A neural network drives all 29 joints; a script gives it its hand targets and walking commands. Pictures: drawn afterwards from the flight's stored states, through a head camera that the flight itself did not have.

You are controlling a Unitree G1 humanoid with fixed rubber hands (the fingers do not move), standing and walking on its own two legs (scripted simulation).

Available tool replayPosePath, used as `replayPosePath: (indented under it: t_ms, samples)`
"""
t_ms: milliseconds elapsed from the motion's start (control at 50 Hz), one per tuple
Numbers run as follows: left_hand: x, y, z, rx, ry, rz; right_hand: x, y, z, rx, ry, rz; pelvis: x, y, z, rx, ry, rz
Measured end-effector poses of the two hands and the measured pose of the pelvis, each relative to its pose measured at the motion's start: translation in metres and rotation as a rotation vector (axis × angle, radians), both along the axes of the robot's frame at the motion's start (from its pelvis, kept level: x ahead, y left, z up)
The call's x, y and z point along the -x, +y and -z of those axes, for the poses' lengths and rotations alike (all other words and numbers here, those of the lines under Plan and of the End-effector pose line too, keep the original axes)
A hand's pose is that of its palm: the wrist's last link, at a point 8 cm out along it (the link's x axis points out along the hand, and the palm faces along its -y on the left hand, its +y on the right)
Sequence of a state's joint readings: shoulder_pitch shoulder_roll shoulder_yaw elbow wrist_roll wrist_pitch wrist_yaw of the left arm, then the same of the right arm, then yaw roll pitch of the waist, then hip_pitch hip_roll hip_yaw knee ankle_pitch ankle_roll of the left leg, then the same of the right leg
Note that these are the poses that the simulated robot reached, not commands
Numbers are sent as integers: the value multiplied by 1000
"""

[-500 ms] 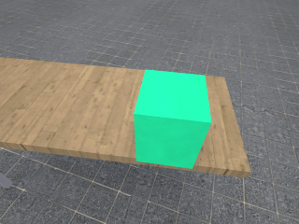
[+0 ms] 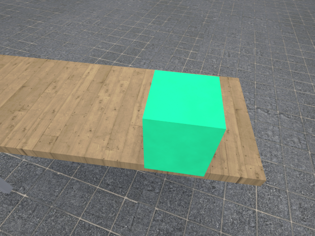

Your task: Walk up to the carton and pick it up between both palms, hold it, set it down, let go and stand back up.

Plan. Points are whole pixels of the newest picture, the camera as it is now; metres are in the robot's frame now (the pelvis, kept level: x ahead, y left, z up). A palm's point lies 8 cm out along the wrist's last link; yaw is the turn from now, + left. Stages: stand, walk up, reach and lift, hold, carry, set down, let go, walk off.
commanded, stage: stand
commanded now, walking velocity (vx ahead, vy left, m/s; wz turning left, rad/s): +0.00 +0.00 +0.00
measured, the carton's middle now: (179, 124) +0.45 -0.07 +0.00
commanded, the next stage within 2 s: none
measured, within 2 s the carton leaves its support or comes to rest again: neither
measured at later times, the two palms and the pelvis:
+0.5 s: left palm out of the picture -0.04 +0.20 -0.15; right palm out of the picture -0.04 -0.18 -0.14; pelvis +0.01 +0.01 +0.00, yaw +0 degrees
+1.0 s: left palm out of the picture -0.03 +0.20 -0.15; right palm out of the picture -0.04 -0.19 -0.14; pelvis +0.02 +0.01 +0.00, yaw +1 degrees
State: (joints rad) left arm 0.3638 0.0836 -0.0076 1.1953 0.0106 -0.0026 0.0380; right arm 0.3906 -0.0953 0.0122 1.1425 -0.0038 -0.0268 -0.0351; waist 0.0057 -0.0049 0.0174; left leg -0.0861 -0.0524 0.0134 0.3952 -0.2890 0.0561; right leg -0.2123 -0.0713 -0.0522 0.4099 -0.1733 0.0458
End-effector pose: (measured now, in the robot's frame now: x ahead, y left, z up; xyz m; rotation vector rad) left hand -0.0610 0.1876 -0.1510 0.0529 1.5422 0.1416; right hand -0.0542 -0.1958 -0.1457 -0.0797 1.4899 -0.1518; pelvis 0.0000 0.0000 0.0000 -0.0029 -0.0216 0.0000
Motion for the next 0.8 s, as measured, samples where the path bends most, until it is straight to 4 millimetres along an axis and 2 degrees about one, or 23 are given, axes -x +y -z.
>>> replayPosePath:
  t_ms: [180, 420, 560, 800]
  samples:
    - [-1, 6, 0, -2, 11, 2, 0, 3, -2, 2, 11, 8, -3, 2, 0, 1, 5, 1]
    - [-15, 10, 2, 0, -7, 8, -10, 13, -1, -2, -5, 8, -9, 8, 0, 2, 7, -1]
    - [-17, 12, 2, 4, 5, 9, -12, 16, -2, -4, 4, 5, -12, 11, 0, 1, 11, -2]
    - [-19, 20, 1, -19, 7, 5, -17, 9, -2, 15, 0, 5, -16, 11, 1, 1, 5, -1]
